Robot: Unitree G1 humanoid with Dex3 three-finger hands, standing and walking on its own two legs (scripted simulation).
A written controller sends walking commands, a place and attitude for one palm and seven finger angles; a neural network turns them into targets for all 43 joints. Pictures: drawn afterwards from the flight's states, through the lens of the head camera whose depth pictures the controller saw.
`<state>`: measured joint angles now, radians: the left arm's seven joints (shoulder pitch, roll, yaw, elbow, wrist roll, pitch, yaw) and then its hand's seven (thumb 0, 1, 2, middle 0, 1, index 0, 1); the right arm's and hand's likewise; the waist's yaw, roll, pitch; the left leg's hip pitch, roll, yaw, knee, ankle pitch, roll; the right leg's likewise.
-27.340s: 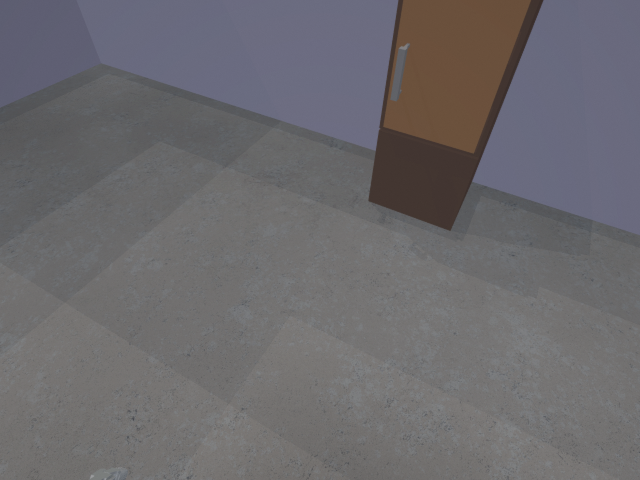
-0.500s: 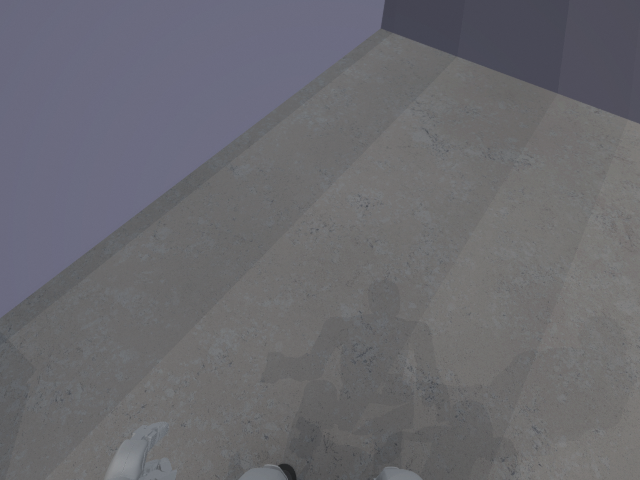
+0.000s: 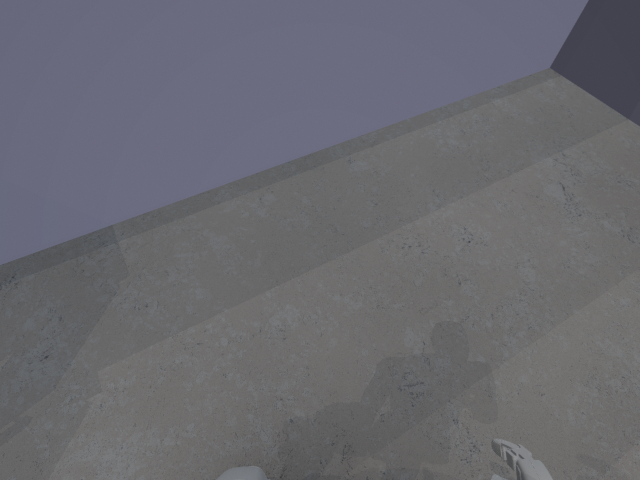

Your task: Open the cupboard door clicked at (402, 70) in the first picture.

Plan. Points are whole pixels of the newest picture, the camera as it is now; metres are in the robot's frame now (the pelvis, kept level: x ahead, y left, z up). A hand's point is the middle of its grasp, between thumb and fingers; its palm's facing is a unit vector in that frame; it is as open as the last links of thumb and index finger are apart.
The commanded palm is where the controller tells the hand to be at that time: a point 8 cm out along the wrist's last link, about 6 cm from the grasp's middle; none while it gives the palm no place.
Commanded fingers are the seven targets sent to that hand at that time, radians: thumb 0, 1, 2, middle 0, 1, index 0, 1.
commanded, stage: turn to face it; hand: left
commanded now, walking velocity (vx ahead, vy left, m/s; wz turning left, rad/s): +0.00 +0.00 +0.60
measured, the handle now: out of the picture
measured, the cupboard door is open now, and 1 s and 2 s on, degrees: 45 45 45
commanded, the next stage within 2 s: none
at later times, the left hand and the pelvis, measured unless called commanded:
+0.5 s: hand out of the picture +0.05 +0.16 -0.13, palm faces +0.27 -0.92 -0.27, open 7.4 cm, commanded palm none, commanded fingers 0.00 0.90 0.90 -0.20 -0.30 -0.20 -0.30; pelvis +0.01 -0.06 +0.02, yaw +18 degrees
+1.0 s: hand out of the picture -0.02 +0.18 -0.14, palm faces +0.57 -0.77 -0.27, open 7.4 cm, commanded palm none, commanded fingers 0.00 0.90 0.90 -0.20 -0.30 -0.20 -0.30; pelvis +0.02 -0.06 +0.02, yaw +35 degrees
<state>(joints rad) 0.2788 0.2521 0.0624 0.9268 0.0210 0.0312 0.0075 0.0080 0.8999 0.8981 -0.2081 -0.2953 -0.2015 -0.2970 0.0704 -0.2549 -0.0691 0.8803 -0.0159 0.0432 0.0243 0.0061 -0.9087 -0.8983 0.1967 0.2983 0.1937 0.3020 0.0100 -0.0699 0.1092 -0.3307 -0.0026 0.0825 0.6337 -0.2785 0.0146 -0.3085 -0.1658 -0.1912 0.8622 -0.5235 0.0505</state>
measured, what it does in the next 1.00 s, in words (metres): steps on the spot, turning left: right foot, then left foot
